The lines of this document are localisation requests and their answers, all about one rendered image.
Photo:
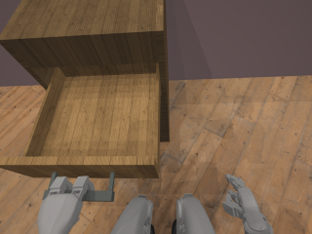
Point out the left robot hand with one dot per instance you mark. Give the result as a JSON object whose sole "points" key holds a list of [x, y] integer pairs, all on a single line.
{"points": [[60, 211]]}

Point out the left robot thigh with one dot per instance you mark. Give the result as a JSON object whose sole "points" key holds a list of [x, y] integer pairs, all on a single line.
{"points": [[133, 218]]}

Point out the robot right shin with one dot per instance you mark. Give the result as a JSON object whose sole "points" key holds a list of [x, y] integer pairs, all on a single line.
{"points": [[180, 229]]}

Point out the right robot hand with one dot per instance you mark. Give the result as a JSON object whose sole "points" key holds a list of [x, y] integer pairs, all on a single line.
{"points": [[243, 200]]}

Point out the handle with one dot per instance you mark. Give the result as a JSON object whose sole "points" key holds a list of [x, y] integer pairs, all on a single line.
{"points": [[90, 195]]}

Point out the cabinet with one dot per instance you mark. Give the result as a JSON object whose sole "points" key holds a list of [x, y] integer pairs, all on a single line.
{"points": [[44, 34]]}

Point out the robot right forearm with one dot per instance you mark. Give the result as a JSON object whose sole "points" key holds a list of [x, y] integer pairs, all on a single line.
{"points": [[256, 223]]}

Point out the drawer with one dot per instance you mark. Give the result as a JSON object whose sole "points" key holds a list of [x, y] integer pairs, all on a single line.
{"points": [[95, 120]]}

